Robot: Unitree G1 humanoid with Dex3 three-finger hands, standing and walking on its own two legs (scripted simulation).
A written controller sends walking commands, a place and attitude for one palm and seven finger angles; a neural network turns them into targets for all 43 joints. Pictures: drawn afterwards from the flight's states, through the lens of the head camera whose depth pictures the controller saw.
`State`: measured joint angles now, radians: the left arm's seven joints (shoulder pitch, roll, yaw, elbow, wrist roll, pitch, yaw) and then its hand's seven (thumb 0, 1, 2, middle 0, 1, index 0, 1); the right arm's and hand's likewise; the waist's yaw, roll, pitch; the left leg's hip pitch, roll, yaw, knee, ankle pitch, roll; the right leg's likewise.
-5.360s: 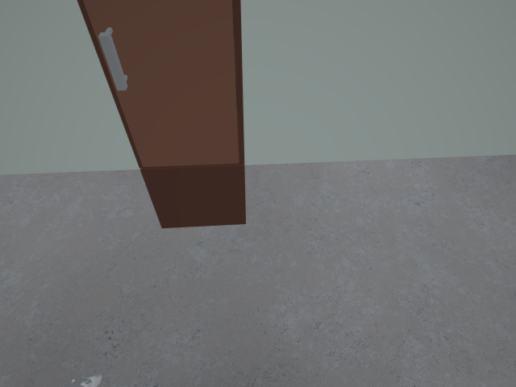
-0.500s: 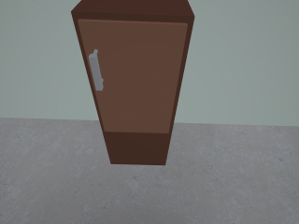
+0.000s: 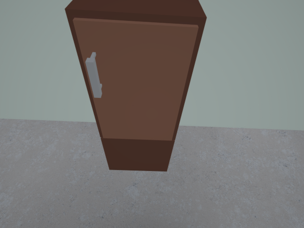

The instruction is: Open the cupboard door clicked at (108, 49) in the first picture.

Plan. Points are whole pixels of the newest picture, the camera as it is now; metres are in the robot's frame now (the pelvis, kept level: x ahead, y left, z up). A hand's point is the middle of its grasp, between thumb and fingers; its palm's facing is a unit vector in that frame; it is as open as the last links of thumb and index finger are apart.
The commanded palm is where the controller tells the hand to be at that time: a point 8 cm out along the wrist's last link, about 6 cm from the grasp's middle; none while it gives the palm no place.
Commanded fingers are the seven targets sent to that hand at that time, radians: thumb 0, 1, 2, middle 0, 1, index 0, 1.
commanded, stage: come to a stop and stand still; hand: left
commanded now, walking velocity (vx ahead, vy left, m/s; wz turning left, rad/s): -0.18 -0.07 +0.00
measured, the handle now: (95, 75) +0.56 +0.23 +0.08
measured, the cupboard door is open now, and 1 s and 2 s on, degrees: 0 0 0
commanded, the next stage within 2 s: look again from close up in 0.82 s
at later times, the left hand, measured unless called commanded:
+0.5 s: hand out of the picture +0.05 +0.15 -0.17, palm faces +0.05 -0.97 -0.22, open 7.2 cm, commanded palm none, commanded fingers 0.00 0.90 0.90 -0.20 -0.30 -0.20 -0.30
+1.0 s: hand out of the picture -0.06 +0.10 -0.17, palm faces +0.05 -0.99 -0.14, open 7.4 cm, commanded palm none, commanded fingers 0.00 0.90 0.90 -0.20 -0.30 -0.20 -0.30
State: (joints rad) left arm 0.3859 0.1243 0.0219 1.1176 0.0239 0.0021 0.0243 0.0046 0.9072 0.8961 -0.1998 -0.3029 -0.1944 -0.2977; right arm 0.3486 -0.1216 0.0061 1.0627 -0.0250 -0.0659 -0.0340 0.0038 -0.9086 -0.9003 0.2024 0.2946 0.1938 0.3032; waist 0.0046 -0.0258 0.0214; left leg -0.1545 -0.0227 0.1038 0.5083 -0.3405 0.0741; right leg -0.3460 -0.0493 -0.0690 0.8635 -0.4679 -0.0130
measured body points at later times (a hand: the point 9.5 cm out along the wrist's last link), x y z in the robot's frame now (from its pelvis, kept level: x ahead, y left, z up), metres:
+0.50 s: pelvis -0.01 -0.03 +0.00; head +0.00 -0.03 +0.45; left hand +0.05 +0.20 -0.15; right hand +0.00 -0.24 -0.16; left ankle -0.04 +0.07 -0.73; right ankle +0.05 -0.13 -0.73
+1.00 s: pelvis -0.01 -0.04 +0.00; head +0.00 -0.04 +0.45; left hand -0.06 +0.16 -0.16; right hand -0.05 -0.24 -0.16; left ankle -0.04 +0.07 -0.73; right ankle +0.05 -0.13 -0.73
